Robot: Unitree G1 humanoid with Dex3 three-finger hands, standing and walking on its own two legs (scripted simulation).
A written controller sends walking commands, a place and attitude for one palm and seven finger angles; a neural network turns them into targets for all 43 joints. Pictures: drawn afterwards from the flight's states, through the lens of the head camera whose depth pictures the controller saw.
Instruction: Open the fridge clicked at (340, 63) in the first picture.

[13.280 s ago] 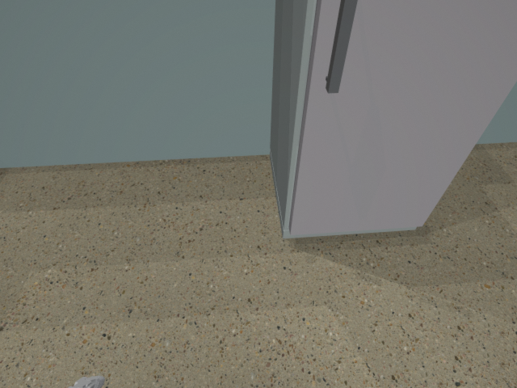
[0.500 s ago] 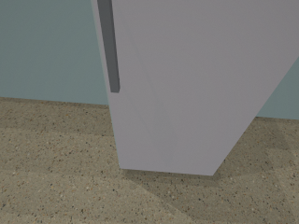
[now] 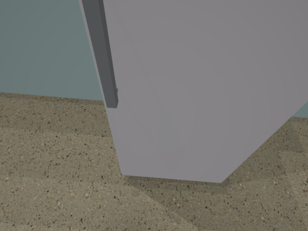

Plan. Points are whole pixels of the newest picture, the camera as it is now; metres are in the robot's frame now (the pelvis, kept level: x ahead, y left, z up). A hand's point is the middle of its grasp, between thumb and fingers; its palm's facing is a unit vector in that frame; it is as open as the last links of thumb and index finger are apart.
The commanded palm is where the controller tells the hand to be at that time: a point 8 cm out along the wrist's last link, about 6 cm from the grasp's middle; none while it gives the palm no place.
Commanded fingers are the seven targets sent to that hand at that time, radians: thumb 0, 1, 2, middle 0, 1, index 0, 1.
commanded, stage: come to a stop and stand still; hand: left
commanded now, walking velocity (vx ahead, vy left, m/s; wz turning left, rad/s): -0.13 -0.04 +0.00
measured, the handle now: (106, 53) +0.45 +0.16 +0.21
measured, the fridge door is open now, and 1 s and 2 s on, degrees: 0 0 0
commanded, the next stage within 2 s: look again from close up in 1.76 s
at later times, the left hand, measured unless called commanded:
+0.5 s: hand out of the picture -0.02 +0.14 -0.17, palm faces +0.05 -0.98 -0.19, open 7.2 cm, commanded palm none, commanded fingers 0.00 0.90 0.90 -0.20 -0.30 -0.20 -0.30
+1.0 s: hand out of the picture -0.10 +0.12 -0.17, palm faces +0.04 -0.99 -0.13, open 7.4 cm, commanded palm none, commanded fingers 0.00 0.90 0.90 -0.20 -0.30 -0.20 -0.30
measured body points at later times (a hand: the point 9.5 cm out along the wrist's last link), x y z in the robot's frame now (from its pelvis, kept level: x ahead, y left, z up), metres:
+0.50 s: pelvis -0.03 -0.03 +0.01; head -0.03 -0.02 +0.46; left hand -0.02 +0.19 -0.15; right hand +0.00 -0.26 -0.14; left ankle -0.02 +0.09 -0.73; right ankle -0.05 -0.12 -0.73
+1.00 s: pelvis -0.06 -0.02 +0.01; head -0.05 -0.02 +0.46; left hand -0.10 +0.17 -0.15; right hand -0.09 -0.22 -0.15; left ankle -0.02 +0.09 -0.73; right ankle -0.05 -0.12 -0.73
